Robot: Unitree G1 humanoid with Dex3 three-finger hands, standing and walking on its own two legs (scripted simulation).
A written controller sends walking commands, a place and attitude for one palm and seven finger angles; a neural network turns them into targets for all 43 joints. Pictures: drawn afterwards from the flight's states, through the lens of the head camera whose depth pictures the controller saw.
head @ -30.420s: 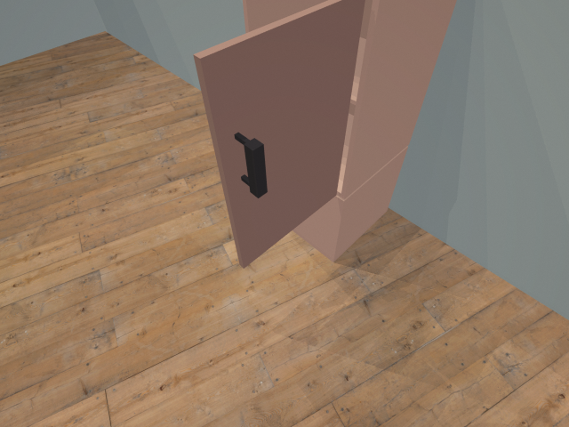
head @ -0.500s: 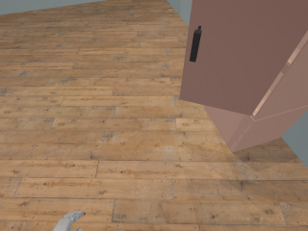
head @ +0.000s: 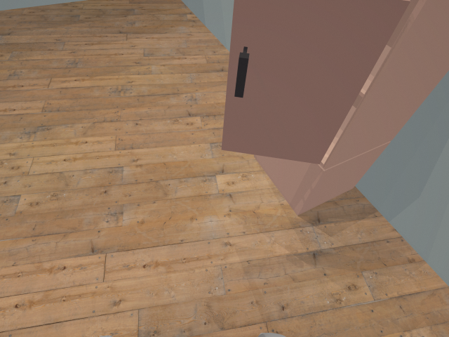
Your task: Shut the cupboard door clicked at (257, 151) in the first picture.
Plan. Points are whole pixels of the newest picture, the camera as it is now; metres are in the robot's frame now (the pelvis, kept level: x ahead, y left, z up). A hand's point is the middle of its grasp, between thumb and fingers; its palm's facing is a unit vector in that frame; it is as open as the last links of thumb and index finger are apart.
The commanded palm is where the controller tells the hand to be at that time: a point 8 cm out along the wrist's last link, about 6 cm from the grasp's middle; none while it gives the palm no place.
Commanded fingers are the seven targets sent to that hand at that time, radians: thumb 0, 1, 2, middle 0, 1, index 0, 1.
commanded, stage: take the last steps up to it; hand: left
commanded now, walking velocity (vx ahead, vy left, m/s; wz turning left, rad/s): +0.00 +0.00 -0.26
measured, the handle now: (242, 72) +0.77 -0.01 +0.03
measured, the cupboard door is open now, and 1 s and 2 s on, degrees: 55 55 55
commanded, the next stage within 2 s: come to a stop and stand still in 0.90 s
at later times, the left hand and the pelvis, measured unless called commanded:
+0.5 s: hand out of the picture +0.09 +0.16 -0.20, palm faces -0.06 -0.99 -0.14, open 7.4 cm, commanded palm none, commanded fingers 0.00 0.90 0.90 -0.20 -0.30 -0.20 -0.30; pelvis +0.09 -0.02 -0.02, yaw -6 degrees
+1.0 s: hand (213, 236) +0.36 +0.04 -0.17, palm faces -0.11 -0.97 -0.20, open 7.3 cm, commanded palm none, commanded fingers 0.00 0.90 0.90 -0.20 -0.30 -0.20 -0.30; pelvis +0.25 -0.12 +0.00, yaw -6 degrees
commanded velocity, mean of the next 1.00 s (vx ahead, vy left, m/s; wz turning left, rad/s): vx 0.24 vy -0.08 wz -0.08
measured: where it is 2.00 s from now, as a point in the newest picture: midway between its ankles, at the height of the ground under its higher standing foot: (245, 316)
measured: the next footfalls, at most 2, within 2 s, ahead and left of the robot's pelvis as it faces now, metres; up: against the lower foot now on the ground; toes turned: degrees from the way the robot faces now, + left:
right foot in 0.16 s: +0.02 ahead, -0.14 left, +0.00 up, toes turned -5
left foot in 0.46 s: +0.17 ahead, +0.08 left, +0.00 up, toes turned +3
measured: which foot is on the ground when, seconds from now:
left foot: down 0.00-0.14, up 0.16-0.44, down 0.46-0.86, up 0.88-1.00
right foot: up 0.00-0.14, down 0.16-0.46, up 0.48-0.84, down 0.86-1.00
